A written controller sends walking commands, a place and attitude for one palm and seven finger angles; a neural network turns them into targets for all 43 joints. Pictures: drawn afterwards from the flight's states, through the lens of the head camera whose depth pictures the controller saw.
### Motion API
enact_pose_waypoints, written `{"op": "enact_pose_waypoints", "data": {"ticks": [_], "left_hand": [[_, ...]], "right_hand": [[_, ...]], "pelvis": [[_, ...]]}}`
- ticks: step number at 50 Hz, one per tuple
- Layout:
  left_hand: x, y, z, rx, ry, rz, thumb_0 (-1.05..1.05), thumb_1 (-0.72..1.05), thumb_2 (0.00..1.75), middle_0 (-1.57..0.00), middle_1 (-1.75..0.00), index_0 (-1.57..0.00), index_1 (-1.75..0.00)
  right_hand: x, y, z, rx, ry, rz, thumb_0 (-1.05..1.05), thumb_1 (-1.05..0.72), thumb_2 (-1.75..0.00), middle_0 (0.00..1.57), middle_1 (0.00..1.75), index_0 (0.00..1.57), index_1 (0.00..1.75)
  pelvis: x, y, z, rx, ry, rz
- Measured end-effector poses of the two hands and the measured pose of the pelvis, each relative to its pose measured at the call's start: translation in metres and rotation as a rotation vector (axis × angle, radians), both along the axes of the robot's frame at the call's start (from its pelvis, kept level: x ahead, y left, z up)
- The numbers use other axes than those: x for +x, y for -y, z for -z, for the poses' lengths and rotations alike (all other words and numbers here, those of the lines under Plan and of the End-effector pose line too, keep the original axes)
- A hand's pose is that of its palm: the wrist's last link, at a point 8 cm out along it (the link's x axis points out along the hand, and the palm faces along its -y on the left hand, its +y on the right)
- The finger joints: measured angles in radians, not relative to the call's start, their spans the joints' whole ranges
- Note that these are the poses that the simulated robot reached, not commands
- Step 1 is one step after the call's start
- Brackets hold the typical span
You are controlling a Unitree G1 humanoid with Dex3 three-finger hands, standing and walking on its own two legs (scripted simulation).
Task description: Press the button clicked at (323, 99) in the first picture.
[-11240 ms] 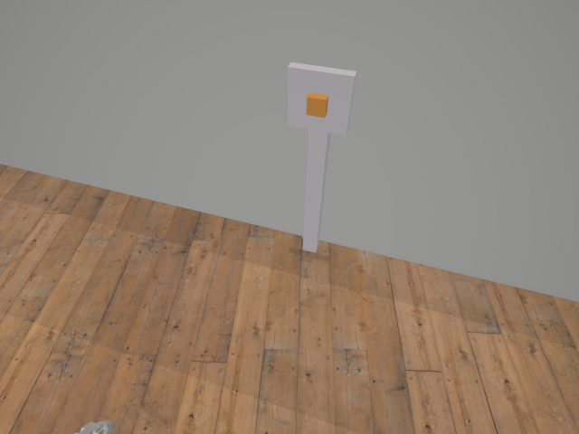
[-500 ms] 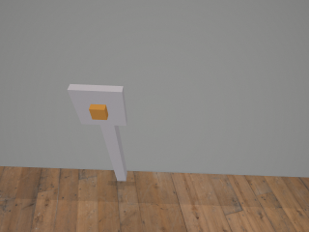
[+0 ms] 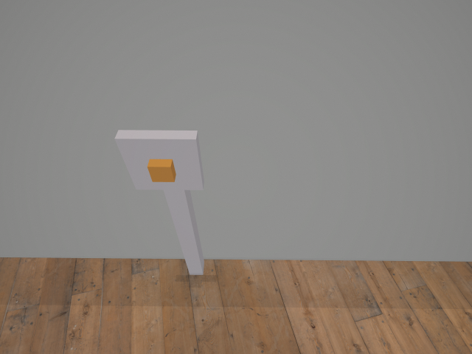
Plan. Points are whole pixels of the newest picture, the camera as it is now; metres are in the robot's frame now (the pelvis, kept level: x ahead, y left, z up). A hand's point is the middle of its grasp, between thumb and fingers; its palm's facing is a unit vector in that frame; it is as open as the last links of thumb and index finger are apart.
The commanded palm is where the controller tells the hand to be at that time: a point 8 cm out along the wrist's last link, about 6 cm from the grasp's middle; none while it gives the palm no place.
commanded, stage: look again from close up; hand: left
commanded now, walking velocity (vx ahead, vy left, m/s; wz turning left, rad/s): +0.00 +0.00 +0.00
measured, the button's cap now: (162, 169) +0.52 +0.21 -0.03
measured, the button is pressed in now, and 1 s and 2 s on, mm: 0 0 0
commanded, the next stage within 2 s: raise the hand and make a fist in 0.30 s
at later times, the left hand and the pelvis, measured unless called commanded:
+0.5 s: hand out of the picture +0.10 +0.21 -0.12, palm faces +0.19 -0.96 -0.21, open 7.2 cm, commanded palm +0.11 +0.24 -0.07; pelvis +0.01 +0.02 +0.00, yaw +0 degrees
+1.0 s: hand (132, 345) +0.15 +0.19 -0.06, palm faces +0.08 -1.00 -0.06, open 4.2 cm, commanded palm +0.13 +0.24 -0.06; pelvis -0.03 -0.02 -0.11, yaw +1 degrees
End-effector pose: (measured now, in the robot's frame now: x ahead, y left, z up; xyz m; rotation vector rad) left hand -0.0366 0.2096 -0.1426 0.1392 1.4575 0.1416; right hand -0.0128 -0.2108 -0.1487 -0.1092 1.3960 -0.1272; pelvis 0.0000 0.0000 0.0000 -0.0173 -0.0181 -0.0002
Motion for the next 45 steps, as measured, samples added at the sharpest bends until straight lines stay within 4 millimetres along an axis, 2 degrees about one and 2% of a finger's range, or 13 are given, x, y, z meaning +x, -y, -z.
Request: {"op": "enact_pose_waypoints", "data": {"ticks": [7,11,16,21,22,23,28,30,32,35,39,42,45], "left_hand": [[0.041,-0.02,-0.002,0.021,0.108,0.017,0.0,0.91,0.89,-0.2,-0.3,-0.2,-0.3],[0.056,-0.028,-0.003,0.027,0.135,0.028,0.0,0.92,0.89,-0.2,-0.3,-0.19,-0.3],[0.062,-0.031,-0.002,0.021,0.135,0.031,0.0,0.92,0.89,-0.2,-0.3,-0.19,-0.3],[0.057,-0.029,0.0,0.012,0.11,0.03,0.0,0.92,0.89,-0.2,-0.3,-0.19,-0.3],[0.064,-0.032,-0.005,0.019,0.146,-0.025,0.01,0.93,0.89,-0.2,-0.3,-0.2,-0.3],[0.079,-0.038,-0.018,0.039,0.253,-0.061,0.02,0.94,0.89,-0.2,-0.31,-0.2,-0.3],[0.169,-0.047,-0.102,0.101,0.883,-0.065,0.02,0.94,0.89,-0.25,-0.36,-0.25,-0.35],[0.195,-0.043,-0.121,0.067,1.093,-0.036,0.02,0.94,0.89,-0.28,-0.39,-0.28,-0.39],[0.208,-0.034,-0.128,-0.001,1.273,0.004,0.01,0.93,0.89,-0.32,-0.44,-0.31,-0.43],[0.206,-0.017,-0.118,-0.101,1.449,0.103,0.01,0.92,0.89,-0.38,-0.51,-0.38,-0.51],[0.18,-0.01,-0.08,-0.146,1.412,0.115,0.01,0.91,0.89,-0.49,-0.62,-0.49,-0.62],[0.158,-0.017,-0.063,-0.099,1.334,0.054,0.01,0.91,0.89,-0.57,-0.71,-0.57,-0.71],[0.148,-0.025,-0.068,-0.029,1.345,0.039,0.02,0.9,0.89,-0.66,-0.8,-0.65,-0.79]], "right_hand": [[-0.001,-0.014,0.0,0.007,-0.004,-0.009,0.02,-0.93,-0.89,0.2,0.3,0.2,0.3],[0.001,-0.016,-0.003,-0.002,-0.003,-0.009,0.02,-0.93,-0.89,0.2,0.3,0.2,0.3],[0.008,-0.014,-0.007,-0.019,0.004,-0.01,0.01,-0.92,-0.89,0.2,0.3,0.2,0.3],[0.017,-0.01,-0.009,-0.038,0.01,-0.015,0.01,-0.92,-0.89,0.2,0.3,0.2,0.3],[0.022,-0.007,-0.012,-0.049,0.04,-0.009,0.01,-0.92,-0.89,0.2,0.3,0.2,0.3],[0.03,-0.003,-0.016,-0.067,0.104,-0.013,0.02,-0.93,-0.89,0.2,0.3,0.2,0.3],[0.093,0.018,-0.033,-0.124,0.468,-0.046,0.02,-0.92,-0.89,0.2,0.3,0.2,0.3],[0.121,0.026,-0.038,-0.137,0.583,-0.069,0.02,-0.92,-0.89,0.2,0.3,0.2,0.3],[0.149,0.034,-0.043,-0.15,0.688,-0.096,0.01,-0.91,-0.89,0.2,0.3,0.2,0.3],[0.186,0.042,-0.046,-0.164,0.819,-0.149,0.01,-0.91,-0.89,0.2,0.3,0.2,0.3],[0.223,0.043,-0.04,-0.169,0.92,-0.202,0.01,-0.91,-0.9,0.2,0.3,0.2,0.3],[0.237,0.036,-0.03,-0.152,0.935,-0.222,0.01,-0.91,-0.9,0.2,0.3,0.2,0.3],[0.236,0.025,-0.014,-0.125,0.904,-0.239,0.01,-0.9,-0.9,0.2,0.3,0.2,0.3]], "pelvis": [[0.002,-0.011,-0.001,0.013,-0.002,0.002],[0.004,-0.014,-0.002,0.016,-0.005,0.005],[0.007,-0.017,-0.003,0.017,-0.007,0.007],[0.01,-0.018,-0.003,0.01,-0.009,0.01],[0.01,-0.019,-0.003,0.008,-0.012,0.007],[0.01,-0.018,-0.002,0.012,-0.014,0.01],[0.004,-0.018,0.008,0.021,-0.06,-0.02],[-0.002,-0.015,0.017,0.017,-0.108,-0.016],[-0.007,-0.011,0.031,0.019,-0.162,-0.002],[-0.015,-0.004,0.057,0.018,-0.225,0.009],[-0.022,0.006,0.088,0.013,-0.268,0.007],[-0.024,0.012,0.101,-0.001,-0.28,-0.003],[-0.025,0.018,0.107,-0.02,-0.288,-0.016]]}}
